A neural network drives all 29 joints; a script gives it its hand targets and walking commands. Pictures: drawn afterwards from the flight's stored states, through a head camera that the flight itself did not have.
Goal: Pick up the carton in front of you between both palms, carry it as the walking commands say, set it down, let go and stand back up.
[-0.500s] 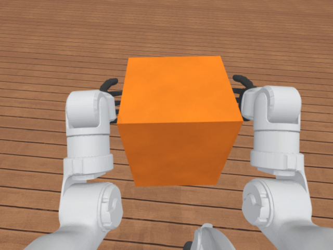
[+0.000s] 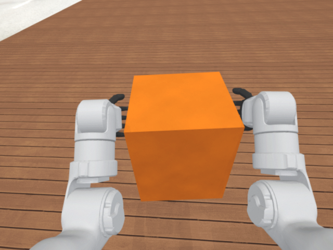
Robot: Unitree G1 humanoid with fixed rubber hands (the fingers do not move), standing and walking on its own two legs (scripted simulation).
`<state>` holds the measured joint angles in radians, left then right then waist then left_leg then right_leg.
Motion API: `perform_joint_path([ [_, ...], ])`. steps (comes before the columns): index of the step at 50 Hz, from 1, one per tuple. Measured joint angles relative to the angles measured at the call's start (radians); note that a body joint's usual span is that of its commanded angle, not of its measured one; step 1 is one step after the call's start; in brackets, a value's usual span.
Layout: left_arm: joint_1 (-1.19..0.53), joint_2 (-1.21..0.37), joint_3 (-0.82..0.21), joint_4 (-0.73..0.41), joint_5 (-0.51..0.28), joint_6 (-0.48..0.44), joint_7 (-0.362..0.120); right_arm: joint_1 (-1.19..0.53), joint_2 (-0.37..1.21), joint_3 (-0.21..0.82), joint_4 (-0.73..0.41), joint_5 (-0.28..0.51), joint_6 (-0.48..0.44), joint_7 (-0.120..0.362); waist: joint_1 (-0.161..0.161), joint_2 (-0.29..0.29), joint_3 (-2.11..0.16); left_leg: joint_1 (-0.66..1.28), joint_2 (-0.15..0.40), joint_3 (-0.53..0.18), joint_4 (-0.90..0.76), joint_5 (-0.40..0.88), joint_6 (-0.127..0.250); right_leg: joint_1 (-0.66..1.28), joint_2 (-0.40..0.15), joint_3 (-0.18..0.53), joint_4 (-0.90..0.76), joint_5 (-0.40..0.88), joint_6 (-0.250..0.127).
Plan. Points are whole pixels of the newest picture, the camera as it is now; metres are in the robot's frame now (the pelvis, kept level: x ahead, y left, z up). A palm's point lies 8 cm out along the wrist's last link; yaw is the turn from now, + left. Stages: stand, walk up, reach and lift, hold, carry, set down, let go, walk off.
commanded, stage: carry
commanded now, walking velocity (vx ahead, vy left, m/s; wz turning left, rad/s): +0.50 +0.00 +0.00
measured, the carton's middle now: (179, 138) +0.38 -0.01 +0.12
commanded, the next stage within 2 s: none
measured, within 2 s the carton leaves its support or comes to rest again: neither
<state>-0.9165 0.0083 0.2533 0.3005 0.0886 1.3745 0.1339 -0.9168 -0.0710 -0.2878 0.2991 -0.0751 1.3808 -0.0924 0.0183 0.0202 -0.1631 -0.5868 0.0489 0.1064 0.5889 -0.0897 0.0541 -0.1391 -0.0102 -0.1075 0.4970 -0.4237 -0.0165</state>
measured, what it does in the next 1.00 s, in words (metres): walks ahead: left foot, then right foot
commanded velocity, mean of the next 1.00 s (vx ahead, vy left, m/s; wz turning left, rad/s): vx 0.50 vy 0.00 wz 0.00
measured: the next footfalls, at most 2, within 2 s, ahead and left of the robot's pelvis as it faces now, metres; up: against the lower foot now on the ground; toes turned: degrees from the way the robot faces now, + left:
left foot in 0.04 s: +0.19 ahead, +0.10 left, +0.00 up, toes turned +6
right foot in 0.48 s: +0.40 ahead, -0.13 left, +0.00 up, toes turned -9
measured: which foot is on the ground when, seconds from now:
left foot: up 0.00-0.02, down 0.04-0.50, up 0.52-0.86, down 0.88-1.00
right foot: down 0.00-0.06, up 0.08-0.46, down 0.48-0.92, up 0.94-1.00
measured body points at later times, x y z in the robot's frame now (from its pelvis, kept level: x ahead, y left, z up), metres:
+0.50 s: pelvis +0.28 -0.02 +0.00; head +0.29 -0.02 +0.45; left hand +0.62 +0.13 +0.11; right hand +0.62 -0.17 +0.10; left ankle +0.15 +0.09 -0.72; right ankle +0.36 -0.12 -0.73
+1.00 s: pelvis +0.58 +0.03 +0.00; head +0.54 +0.04 +0.45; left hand +0.86 +0.17 +0.08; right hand +0.85 -0.13 +0.09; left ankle +0.65 +0.11 -0.73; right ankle +0.44 -0.10 -0.65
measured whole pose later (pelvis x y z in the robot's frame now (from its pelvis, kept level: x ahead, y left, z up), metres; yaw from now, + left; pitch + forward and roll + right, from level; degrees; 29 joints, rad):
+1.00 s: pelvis +0.58 +0.03 +0.00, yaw -3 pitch +3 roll +0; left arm -0.19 -0.11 0.13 -0.24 0.12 1.27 0.09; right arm -0.20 0.14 -0.10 -0.21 -0.14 1.24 -0.08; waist -0.01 -0.02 -0.17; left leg -0.40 0.06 0.22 0.51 -0.17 0.07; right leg -0.33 -0.08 -0.06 1.06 -0.44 0.01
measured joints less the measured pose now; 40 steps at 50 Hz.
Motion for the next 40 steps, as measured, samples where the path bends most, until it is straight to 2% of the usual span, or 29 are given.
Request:
perform_joint_path([
  [2, 0.007, 0.015, 0.006, 0.018, 0.001, -0.002, -0.008, -0.013, 0.006, 0.016, 0.052, -0.002, -0.019, -0.001, -0.011, -0.003, -0.004, 0.085, -0.022, 0.031, -0.078, 0.042, 0.013, -0.004, -0.022, 0.001, 0.117, -0.061, 0.015],
  [3, 0.015, 0.025, 0.011, 0.026, -0.002, -0.011, -0.012, -0.009, 0.019, 0.023, 0.067, -0.006, -0.038, -0.004, -0.022, -0.019, 0.0, 0.083, -0.031, 0.041, -0.039, 0.015, 0.019, -0.046, -0.037, 0.017, 0.238, -0.05, 0.019],
  [6, 0.055, 0.038, 0.022, 0.044, -0.01, -0.033, -0.02, 0.042, 0.056, 0.039, 0.068, -0.018, -0.062, -0.014, -0.044, -0.018, 0.032, 0.114, -0.029, 0.037, -0.01, -0.084, 0.026, -0.226, -0.004, 0.077, 0.606, -0.046, 0.013],
  [8, 0.081, 0.032, 0.012, 0.039, -0.009, -0.038, -0.02, 0.095, 0.066, 0.046, 0.031, -0.011, -0.063, -0.019, -0.047, -0.022, 0.06, 0.157, -0.028, 0.03, -0.056, -0.087, 0.016, -0.329, -0.005, 0.075, 0.68, 0.007, 0.01],
  [11, 0.117, 0.023, -0.011, -0.011, -0.015, -0.05, -0.017, 0.153, 0.078, 0.046, -0.045, -0.001, -0.071, -0.025, -0.043, -0.036, 0.103, 0.221, -0.032, 0.024, -0.129, -0.086, 0.014, -0.441, -0.033, 0.07, 0.612, 0.082, 0.021],
  [16, 0.182, -0.002, -0.023, -0.121, -0.02, -0.09, -0.01, 0.218, 0.109, 0.028, -0.158, -0.008, -0.111, -0.028, -0.025, -0.046, 0.138, 0.327, -0.037, 0.016, -0.231, -0.104, -0.001, -0.506, -0.075, 0.054, 0.325, 0.187, 0.046],
  [22, 0.306, -0.045, -0.024, -0.256, -0.016, -0.13, -0.012, 0.335, 0.166, 0.033, -0.291, -0.042, -0.149, -0.017, -0.003, -0.042, 0.113, 0.454, -0.024, 0.012, -0.24, -0.219, -0.046, -0.38, -0.046, -0.022, -0.041, 0.36, 0.038],
  [24, 0.349, -0.072, -0.028, -0.29, -0.004, -0.143, -0.017, 0.387, 0.174, 0.04, -0.342, -0.051, -0.154, -0.01, -0.009, -0.031, 0.087, 0.452, -0.012, 0.008, -0.127, -0.309, -0.061, -0.3, -0.035, -0.057, -0.117, 0.389, 0.009],
  [25, 0.375, -0.094, -0.033, -0.3, 0.009, -0.162, -0.02, 0.414, 0.169, 0.042, -0.36, -0.048, -0.159, -0.005, -0.008, -0.002, 0.079, 0.413, 0.015, 0.002, -0.014, -0.315, -0.064, -0.298, -0.022, -0.073, -0.082, 0.361, -0.013],
  [27, 0.436, -0.134, -0.048, -0.323, 0.037, -0.18, -0.023, 0.477, 0.165, 0.044, -0.389, -0.042, -0.165, 0.007, -0.007, 0.007, 0.071, 0.299, 0.008, -0.032, 0.256, -0.346, -0.068, -0.282, -0.023, -0.081, -0.039, 0.292, -0.037],
  [29, 0.518, -0.163, -0.056, -0.373, 0.053, -0.181, -0.024, 0.54, 0.177, 0.054, -0.416, -0.04, -0.165, 0.012, -0.014, -0.006, 0.068, 0.196, -0.012, -0.037, 0.414, -0.358, -0.063, -0.235, -0.036, -0.075, -0.059, 0.263, -0.029],
  [30, 0.561, -0.174, -0.059, -0.407, 0.055, -0.18, -0.024, 0.569, 0.187, 0.063, -0.434, -0.039, -0.166, 0.013, -0.017, -0.009, 0.068, 0.157, -0.013, -0.031, 0.427, -0.347, -0.064, -0.207, -0.039, -0.071, -0.081, 0.257, -0.022],
  [36, 0.703, -0.151, -0.112, -0.573, 0.03, -0.177, -0.038, 0.704, 0.213, 0.155, -0.579, -0.046, -0.184, 0.004, -0.008, -0.011, 0.066, 0.027, 0.028, -0.012, 0.182, -0.181, -0.085, -0.036, -0.038, -0.054, -0.193, 0.212, -0.007],
  [40, 0.732, -0.146, -0.139, -0.618, 0.025, -0.163, -0.04, 0.743, 0.206, 0.176, -0.642, -0.046, -0.162, 0.003, -0.003, -0.012, 0.029, 0.032, 0.035, 0.023, -0.016, -0.045, -0.077, 0.075, -0.04, -0.055, -0.219, 0.143, 0.023],
])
